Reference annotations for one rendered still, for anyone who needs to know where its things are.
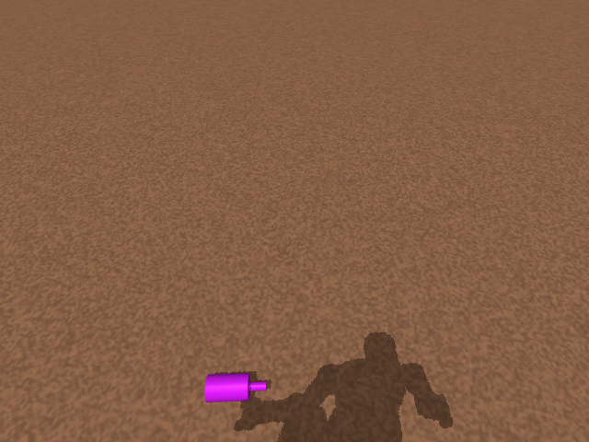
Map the bottle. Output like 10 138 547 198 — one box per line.
204 373 267 402

